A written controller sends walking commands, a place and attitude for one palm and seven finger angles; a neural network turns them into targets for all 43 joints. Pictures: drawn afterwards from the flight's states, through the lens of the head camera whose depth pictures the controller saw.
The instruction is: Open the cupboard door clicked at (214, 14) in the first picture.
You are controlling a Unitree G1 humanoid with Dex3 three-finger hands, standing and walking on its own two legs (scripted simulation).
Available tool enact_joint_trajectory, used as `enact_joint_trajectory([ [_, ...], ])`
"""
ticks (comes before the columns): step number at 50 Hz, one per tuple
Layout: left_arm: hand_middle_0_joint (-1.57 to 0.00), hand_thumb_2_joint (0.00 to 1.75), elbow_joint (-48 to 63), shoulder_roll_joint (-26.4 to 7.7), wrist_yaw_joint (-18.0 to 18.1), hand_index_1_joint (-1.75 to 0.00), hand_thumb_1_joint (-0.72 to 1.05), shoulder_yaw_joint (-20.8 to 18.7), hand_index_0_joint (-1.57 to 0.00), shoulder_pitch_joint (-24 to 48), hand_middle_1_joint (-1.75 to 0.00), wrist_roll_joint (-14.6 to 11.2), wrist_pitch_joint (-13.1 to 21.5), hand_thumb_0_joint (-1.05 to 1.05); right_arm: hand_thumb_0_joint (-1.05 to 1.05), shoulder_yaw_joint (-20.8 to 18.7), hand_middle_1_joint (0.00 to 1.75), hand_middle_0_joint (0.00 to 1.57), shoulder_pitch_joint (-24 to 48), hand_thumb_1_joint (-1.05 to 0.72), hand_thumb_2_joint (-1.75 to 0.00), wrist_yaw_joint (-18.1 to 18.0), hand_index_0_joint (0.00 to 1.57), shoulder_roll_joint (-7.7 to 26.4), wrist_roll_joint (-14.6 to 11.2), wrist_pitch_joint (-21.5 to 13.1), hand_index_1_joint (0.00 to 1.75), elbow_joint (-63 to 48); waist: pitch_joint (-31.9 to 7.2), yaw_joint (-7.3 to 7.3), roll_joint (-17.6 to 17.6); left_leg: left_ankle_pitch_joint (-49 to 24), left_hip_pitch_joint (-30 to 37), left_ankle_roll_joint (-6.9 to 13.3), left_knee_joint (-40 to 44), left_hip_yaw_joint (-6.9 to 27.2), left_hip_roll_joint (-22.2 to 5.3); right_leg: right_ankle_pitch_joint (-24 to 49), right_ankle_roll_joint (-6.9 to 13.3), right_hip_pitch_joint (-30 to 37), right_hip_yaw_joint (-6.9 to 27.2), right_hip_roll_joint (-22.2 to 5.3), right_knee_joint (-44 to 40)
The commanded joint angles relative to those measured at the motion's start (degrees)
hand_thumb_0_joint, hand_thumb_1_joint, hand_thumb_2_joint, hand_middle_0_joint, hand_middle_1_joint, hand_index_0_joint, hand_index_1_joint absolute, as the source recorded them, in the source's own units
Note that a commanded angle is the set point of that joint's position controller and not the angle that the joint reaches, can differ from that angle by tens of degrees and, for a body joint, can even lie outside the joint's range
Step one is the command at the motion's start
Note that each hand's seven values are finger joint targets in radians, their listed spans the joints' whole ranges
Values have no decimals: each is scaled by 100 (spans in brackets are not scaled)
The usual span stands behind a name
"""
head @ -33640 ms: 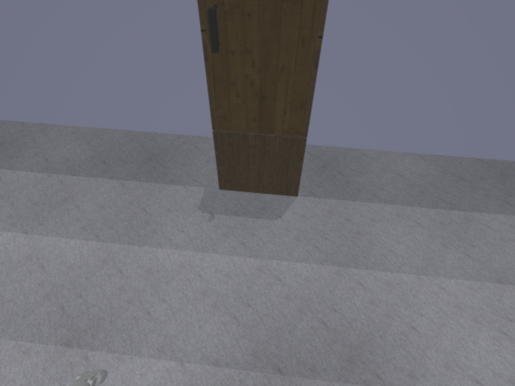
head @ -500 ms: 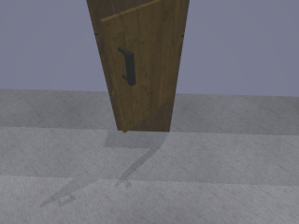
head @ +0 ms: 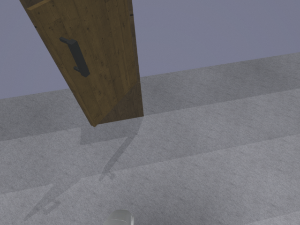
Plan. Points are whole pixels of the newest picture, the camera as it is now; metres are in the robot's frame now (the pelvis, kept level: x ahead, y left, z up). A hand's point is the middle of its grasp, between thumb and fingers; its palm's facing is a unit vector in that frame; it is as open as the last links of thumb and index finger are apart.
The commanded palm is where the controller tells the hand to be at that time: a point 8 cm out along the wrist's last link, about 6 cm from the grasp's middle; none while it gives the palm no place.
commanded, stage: walk to a spot facing it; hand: left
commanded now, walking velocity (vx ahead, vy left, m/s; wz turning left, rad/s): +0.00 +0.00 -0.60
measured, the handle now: (74, 57) +0.59 +0.30 +0.08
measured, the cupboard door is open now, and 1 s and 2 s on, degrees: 46 46 46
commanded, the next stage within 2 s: none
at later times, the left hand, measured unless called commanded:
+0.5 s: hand (93, 224) +0.13 +0.19 -0.17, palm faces -0.24 -0.92 -0.30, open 7.4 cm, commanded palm none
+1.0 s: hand (121, 198) +0.21 +0.12 -0.16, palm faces -0.55 -0.81 -0.20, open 7.4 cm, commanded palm none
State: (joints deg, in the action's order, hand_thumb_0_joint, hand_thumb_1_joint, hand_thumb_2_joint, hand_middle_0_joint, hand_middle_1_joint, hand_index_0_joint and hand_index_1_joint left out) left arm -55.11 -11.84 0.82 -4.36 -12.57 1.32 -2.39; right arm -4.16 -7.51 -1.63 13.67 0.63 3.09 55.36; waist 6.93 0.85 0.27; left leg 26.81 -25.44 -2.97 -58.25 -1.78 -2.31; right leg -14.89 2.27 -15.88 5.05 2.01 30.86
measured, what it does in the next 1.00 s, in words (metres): steps on the spot, turning right: left foot, then right foot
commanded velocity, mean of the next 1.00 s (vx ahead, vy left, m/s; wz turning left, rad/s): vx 0.06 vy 0.00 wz -0.60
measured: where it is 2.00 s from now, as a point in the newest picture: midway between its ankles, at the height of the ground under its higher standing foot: (207, 217)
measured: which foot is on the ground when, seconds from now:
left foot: up 0.00-0.16, down 0.18-0.44, up 0.46-0.74, down 0.76-1.00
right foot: down 0.00-0.16, up 0.18-0.42, down 0.44-0.76, up 0.78-1.00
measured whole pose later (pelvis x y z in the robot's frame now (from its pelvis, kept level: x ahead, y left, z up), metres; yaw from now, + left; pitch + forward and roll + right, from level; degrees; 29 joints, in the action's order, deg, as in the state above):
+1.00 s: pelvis +0.01 +0.00 +0.00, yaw -35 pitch +2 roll -2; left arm -51.7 -14.3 -3.3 -5.2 -9.0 1.3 -3.7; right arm -1.8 -15.8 -1.3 11.9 2.4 -0.1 52.6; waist 3.3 -0.3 0.2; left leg 16.0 -12.8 -2.1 -27.7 -8.5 -7.9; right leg -24.5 -2.2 -24.8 -3.1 -1.9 48.7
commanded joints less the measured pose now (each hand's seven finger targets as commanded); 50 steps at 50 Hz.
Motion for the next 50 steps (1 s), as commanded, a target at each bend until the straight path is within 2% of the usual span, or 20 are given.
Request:
enact_joint_trajectory([
  [1,-20,90,360,-1287,62,-30,90,-298,-20,-277,-30,38,121,0,0,-13,30,20,124,-90,-90,-30,20,211,-49,-177,30,-553,-1028,117,-706,-41,-47,-30,839,115,45,2684,971,951,1815,-1365,-828],
  [6,-20,90,467,-1172,27,-30,90,-292,-20,134,-30,-4,53,0,0,-38,30,20,-519,-90,-90,-103,20,352,-90,-273,30,-441,-1142,-265,-845,-1090,1500,46,3096,134,131,2322,444,130,1781,-942,-378],
  [7,-20,90,547,-917,5,-30,90,-228,-20,146,-30,-59,34,0,0,-81,30,20,-695,-90,-90,-143,20,655,-54,-327,30,-402,-1166,-342,-121,-1275,2365,212,3812,678,-481,1279,139,-764,1368,-475,40],
  [8,-20,90,669,-583,-67,-30,90,-149,-20,-1,-30,-114,39,0,0,-191,30,20,-704,-90,-90,-152,20,1215,36,-369,30,-467,-1205,-278,1589,-1685,2841,709,4332,2209,-1982,-1099,-245,-1763,429,220,1202],
  [9,-20,90,766,-761,-97,-30,90,-157,-20,312,-30,-57,20,0,0,-214,30,20,-805,-90,-90,-192,20,1406,96,-339,30,-518,-939,-395,1544,-2346,2262,1271,4361,2595,-2661,-2100,-418,-1856,-64,106,2442],
  [11,-20,90,788,-767,-193,-30,90,-231,-20,205,-30,29,22,0,0,-109,30,20,-396,-90,-90,-158,20,1143,175,-360,30,-708,-725,-108,669,-2473,1430,1415,4226,1779,-2271,-1626,-481,-1622,-194,-133,3363],
  [14,-20,90,750,-694,-287,-30,90,-225,-20,287,-30,-5,-54,0,0,-55,30,20,-21,-90,-90,-149,20,887,175,-342,30,-805,-405,36,1480,-3124,1139,972,3875,516,-1531,-1206,-535,-1468,-435,-294,3085],
  [18,-20,90,786,-598,-333,-30,90,-130,-20,188,-30,-18,43,0,0,-159,30,20,-413,-90,-90,-118,20,1126,165,-296,30,-730,-928,-100,1229,-3472,1662,743,3085,58,-1449,-968,-441,-487,-1063,-91,1071],
  [20,-20,90,636,-743,-325,-30,90,-187,-20,-272,-30,-32,88,0,0,-191,30,20,-306,-90,-90,-74,20,1141,95,-256,30,-773,-1033,152,794,-2698,1110,454,2397,-205,-1268,242,-303,547,-1065,-80,-128],
  [22,-20,90,532,-1908,-140,-30,90,-399,-20,-713,-30,59,177,0,0,-36,30,20,-12,-90,-90,2,20,416,-17,-232,30,-1167,-985,446,-2199,1164,-913,-119,-184,-566,-13,2820,767,1372,2469,-2359,-1321],
  [23,-20,90,505,-1905,-51,-30,90,-421,-20,-917,-30,4,166,0,0,-34,30,20,58,-90,-90,-28,20,610,-12,-181,30,-1204,-1171,575,-1778,1061,-960,-20,-827,217,-201,2820,1142,1438,2327,-2488,-1162],
  [24,-20,90,608,-1946,-71,-30,90,-376,-20,-584,-30,5,110,0,0,-23,30,20,-39,-90,-90,17,20,544,-62,-189,30,-1190,-901,363,-1537,973,-969,-10,-893,204,-334,1071,1287,786,2205,-2400,-1293],
  [26,-20,90,745,-1409,-2,-30,90,-306,-20,113,-30,46,99,0,0,-69,30,20,22,-90,-90,-1,20,674,-12,-181,30,-972,-865,90,-1633,264,-835,-41,-829,284,-340,1248,968,563,1756,-1668,-1102],
  [29,-20,90,747,-1347,15,-30,90,-258,-20,87,-30,41,121,0,0,3,30,20,-102,-90,-90,39,20,378,-28,-183,30,-862,-1069,15,-823,3,-160,-82,251,33,-133,2068,875,478,1389,-1417,-847],
  [35,-20,90,749,-1307,-37,-30,90,-241,-20,345,-30,9,28,0,0,-10,30,20,-715,-90,-90,-16,20,391,-63,-232,30,-666,-948,-259,-928,-817,1191,28,2461,-23,139,783,512,-335,1637,-1055,-770],
  [36,-20,90,805,-1146,-52,-30,90,-203,-20,460,-30,-29,9,0,0,-31,30,20,-976,-90,-90,-56,20,566,-53,-279,30,-574,-989,-410,-563,-1021,1922,97,3251,171,-78,321,257,-935,1436,-794,-477],
  [38,-20,90,992,-697,-133,-30,90,-78,-20,358,-30,-89,5,0,0,-193,30,20,-1151,-90,-90,-120,20,1464,88,-360,30,-672,-977,-398,1896,-670,2181,1022,4600,2815,-2539,-1989,-371,-2053,-206,212,1990],
  [40,-20,90,981,-896,-228,-30,90,-204,-20,388,-30,-9,4,0,0,-102,30,20,-715,-90,-90,-116,20,1286,155,-379,30,-837,-758,-179,744,-851,1116,1389,4605,2251,-2436,-1546,-415,-1602,-93,-176,3322],
  [43,-20,90,815,-652,-355,-30,90,-198,-20,382,-30,18,-64,0,0,-20,30,20,-345,-90,-90,-122,20,984,154,-392,30,-864,-496,20,1197,-1150,1094,865,4334,695,-1580,-898,-508,-1683,-446,-355,3223],
  [50,-20,90,955,-478,-494,-30,90,-60,-20,947,-30,13,136,0,0,-134,30,20,-1260,-90,-90,9,20,1151,180,-443,30,-485,-769,-421,1163,-639,1821,816,4066,117,-1766,-1131,-337,-853,-1175,-290,771],
])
